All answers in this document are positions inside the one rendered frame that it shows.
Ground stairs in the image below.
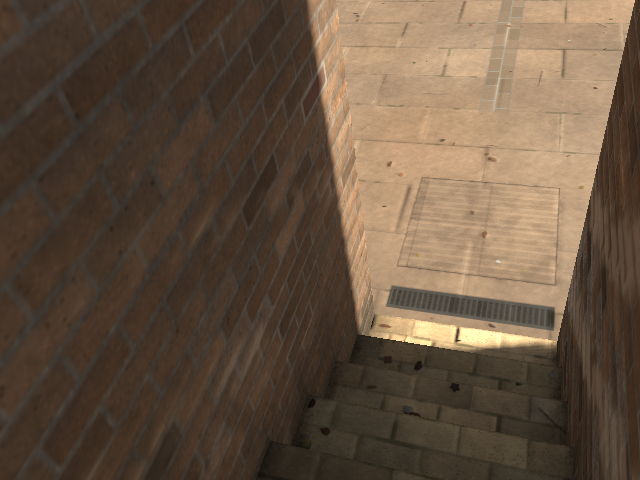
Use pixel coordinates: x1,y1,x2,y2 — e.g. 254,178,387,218
256,314,574,480

